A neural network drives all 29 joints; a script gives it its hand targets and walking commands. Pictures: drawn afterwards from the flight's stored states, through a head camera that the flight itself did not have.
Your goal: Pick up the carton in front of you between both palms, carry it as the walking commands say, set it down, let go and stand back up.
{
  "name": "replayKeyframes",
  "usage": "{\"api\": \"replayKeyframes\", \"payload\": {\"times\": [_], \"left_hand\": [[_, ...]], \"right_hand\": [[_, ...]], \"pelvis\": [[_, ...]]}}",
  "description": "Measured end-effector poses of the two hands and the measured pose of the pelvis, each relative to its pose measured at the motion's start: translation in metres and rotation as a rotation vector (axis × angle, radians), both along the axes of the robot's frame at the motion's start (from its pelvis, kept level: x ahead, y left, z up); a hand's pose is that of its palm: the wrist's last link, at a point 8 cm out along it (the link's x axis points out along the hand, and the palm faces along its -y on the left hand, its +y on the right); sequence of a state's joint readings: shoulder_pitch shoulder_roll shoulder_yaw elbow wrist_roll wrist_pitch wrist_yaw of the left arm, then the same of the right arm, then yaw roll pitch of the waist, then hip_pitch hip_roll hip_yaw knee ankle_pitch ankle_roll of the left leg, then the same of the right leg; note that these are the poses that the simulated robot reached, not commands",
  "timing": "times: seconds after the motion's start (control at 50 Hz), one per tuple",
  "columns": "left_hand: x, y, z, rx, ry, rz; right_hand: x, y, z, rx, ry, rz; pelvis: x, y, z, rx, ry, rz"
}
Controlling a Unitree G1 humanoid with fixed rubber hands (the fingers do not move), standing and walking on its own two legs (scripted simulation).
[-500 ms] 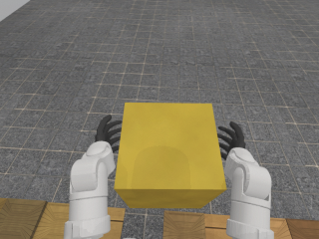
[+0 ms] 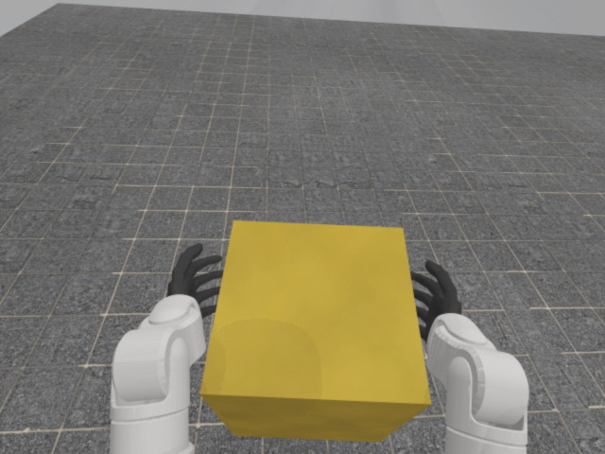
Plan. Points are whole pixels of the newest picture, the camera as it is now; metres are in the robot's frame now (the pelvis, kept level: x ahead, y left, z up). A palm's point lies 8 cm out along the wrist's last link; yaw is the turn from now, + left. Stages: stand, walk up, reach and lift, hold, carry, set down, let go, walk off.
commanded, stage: carry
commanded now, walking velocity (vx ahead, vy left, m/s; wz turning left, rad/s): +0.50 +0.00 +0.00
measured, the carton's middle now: (312, 339) +0.28 -0.01 +0.03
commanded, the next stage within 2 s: none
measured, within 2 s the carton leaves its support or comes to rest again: neither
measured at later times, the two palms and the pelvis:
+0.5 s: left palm (231, 161) +0.65 +0.15 +0.06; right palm (380, 166) +0.67 -0.15 +0.06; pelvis +0.33 -0.03 +0.00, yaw +3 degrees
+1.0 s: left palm (231, 91) +0.92 +0.19 +0.08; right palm (352, 101) +0.91 -0.11 +0.09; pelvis +0.69 +0.04 +0.01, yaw -1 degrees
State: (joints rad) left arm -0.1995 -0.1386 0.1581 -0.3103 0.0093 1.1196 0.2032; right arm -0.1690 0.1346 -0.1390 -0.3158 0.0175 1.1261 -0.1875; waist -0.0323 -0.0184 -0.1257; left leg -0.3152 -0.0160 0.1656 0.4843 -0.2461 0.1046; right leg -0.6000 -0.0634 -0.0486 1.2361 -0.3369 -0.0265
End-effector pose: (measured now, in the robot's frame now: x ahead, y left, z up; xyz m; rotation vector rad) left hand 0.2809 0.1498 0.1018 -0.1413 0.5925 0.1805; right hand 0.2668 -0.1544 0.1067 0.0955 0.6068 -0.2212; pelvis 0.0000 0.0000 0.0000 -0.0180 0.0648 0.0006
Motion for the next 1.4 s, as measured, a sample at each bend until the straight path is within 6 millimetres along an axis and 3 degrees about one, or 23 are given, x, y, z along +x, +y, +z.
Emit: {"api": "replayKeyframes", "payload": {"times": [0.2, 0.34, 0.4, 0.5, 0.64, 0.74, 0.82, 0.9, 0.98, 1.04, 1.14, 1.22, 1.34, 1.4], "left_hand": [[0.162, 0.017, 0.003, 0.041, 0.001, 0.076], [0.285, 0.004, -0.023, 0.047, -0.006, 0.097], [0.323, 0.001, -0.034, 0.044, 0.030, 0.116], [0.367, 0.002, -0.039, 0.000, 0.067, 0.139], [0.446, 0.005, -0.013, 0.028, 0.003, 0.102], [0.510, 0.012, -0.001, 0.052, -0.043, 0.042], [0.560, 0.028, -0.011, 0.045, -0.054, 0.009], [0.595, 0.037, -0.024, 0.020, 0.034, -0.014], [0.629, 0.039, -0.020, 0.015, 0.085, -0.045], [0.661, 0.040, -0.012, 0.014, 0.072, -0.055], [0.721, 0.041, -0.002, 0.015, 0.029, -0.034], [0.775, 0.035, -0.004, 0.016, 0.007, -0.010], [0.876, 0.014, -0.027, 0.042, 0.011, 0.012], [0.919, 0.005, -0.038, 0.062, 0.068, 0.020]], "right_hand": [[0.168, 0.010, 0.001, -0.013, 0.003, -0.005], [0.298, -0.002, -0.030, 0.013, -0.004, 0.010], [0.346, -0.004, -0.046, 0.020, 0.033, 0.036], [0.406, 0.001, -0.051, 0.064, 0.076, 0.050], [0.482, 0.004, -0.031, 0.054, 0.009, 0.049], [0.536, 0.013, -0.016, 0.042, -0.040, 0.061], [0.579, 0.031, -0.021, 0.022, -0.051, 0.070], [0.607, 0.041, -0.029, -0.004, 0.039, 0.058], [0.631, 0.043, -0.023, -0.003, 0.090, 0.023], [0.662, 0.044, -0.013, -0.006, 0.077, 0.014], [0.729, 0.045, -0.001, -0.009, 0.034, 0.038], [0.789, 0.039, -0.004, -0.007, 0.010, 0.060], [0.895, 0.017, -0.036, 0.015, 0.011, 0.078], [0.942, 0.009, -0.052, 0.038, 0.068, 0.089]], "pelvis": [[0.122, -0.001, 0.001, 0.003, 0.007, 0.020], [0.237, -0.017, -0.025, 0.009, 0.000, 0.048], [0.273, -0.023, -0.023, 0.002, 0.004, 0.054], [0.331, -0.028, -0.003, 0.029, 0.019, 0.055], [0.425, -0.018, 0.011, 0.048, 0.034, 0.043], [0.506, 0.000, 0.006, 0.044, 0.030, 0.037], [0.579, 0.020, -0.012, 0.034, 0.005, 0.011], [0.632, 0.033, -0.008, 0.036, -0.001, -0.011], [0.678, 0.041, 0.006, 0.010, -0.005, -0.013], [0.714, 0.043, 0.012, -0.001, -0.005, -0.007], [0.779, 0.039, 0.013, -0.007, -0.007, 0.003], [0.837, 0.029, 0.006, -0.003, -0.013, 0.007], [0.936, 0.005, -0.024, 0.006, -0.027, 0.030], [0.973, -0.005, -0.023, -0.002, -0.017, 0.043]]}}
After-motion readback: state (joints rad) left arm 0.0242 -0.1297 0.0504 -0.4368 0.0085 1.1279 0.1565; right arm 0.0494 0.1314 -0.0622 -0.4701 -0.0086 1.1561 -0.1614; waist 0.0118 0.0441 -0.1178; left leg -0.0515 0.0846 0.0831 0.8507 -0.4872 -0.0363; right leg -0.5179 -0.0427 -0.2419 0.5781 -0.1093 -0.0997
